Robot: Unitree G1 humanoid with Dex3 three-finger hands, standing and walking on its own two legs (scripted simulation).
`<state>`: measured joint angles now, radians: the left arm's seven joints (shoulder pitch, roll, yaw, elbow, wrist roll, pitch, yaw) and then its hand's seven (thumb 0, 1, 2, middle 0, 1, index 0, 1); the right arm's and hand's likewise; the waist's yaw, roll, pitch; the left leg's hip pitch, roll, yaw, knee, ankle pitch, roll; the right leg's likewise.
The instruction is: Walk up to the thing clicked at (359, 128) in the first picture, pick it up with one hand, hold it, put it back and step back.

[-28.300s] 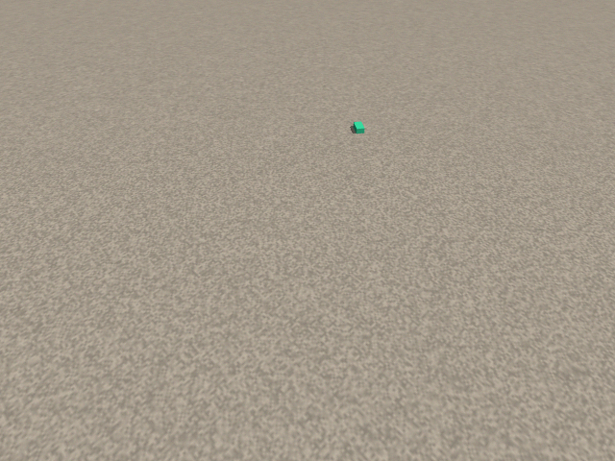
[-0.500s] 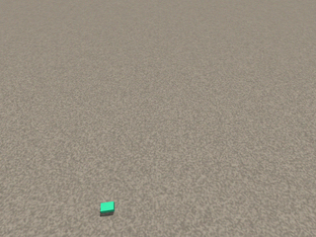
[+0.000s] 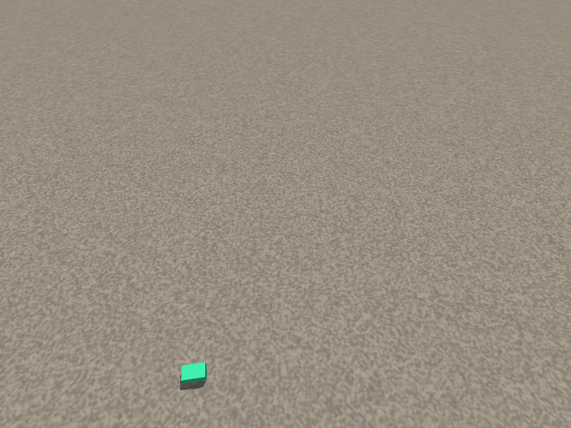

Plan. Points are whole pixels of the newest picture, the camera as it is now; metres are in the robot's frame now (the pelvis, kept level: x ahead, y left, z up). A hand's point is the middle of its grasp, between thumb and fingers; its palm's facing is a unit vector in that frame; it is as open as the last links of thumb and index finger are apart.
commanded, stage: stand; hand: left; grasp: from above
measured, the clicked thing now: (194, 372) +0.47 +0.32 -0.77
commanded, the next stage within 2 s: rise first in 0.12 s
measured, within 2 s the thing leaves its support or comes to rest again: neither
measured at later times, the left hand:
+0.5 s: hand out of the picture +0.16 +0.26 -0.17, palm faces -0.01 -0.94 -0.35, open 9.6 cm
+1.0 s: hand out of the picture +0.15 +0.28 -0.22, palm faces -0.11 -0.89 -0.45, open 14.2 cm
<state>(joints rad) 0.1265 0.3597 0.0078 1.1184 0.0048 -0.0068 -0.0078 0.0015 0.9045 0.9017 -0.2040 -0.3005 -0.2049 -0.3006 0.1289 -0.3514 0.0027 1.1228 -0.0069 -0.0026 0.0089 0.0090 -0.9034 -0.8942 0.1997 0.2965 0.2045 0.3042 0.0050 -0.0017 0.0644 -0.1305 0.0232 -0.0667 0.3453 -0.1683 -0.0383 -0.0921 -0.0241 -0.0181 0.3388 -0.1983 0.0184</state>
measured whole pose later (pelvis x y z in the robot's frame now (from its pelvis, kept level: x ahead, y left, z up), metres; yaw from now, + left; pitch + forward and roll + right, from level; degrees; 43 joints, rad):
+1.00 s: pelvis +0.00 +0.02 -0.08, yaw -2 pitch +15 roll -2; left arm 0.21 0.33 0.16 0.52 0.20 0.24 0.01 -0.01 -0.55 1.03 -0.10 -1.01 -0.08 -1.03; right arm 0.20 -0.24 -0.03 0.59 0.00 -0.14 -0.04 0.01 -0.92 -0.89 0.20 0.30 0.20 0.30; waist -0.03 0.00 -0.09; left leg -0.84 0.03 -0.06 1.07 -0.50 -0.02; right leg -0.79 0.00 0.01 1.02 -0.50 0.04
